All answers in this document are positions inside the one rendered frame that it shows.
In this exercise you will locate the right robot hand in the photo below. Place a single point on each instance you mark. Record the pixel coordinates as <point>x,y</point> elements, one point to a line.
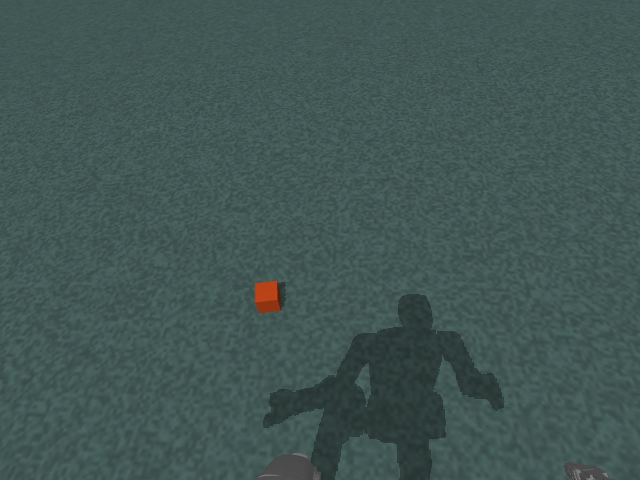
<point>576,471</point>

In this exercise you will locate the cube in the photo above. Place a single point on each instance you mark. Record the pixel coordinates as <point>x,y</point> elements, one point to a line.
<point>267,297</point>

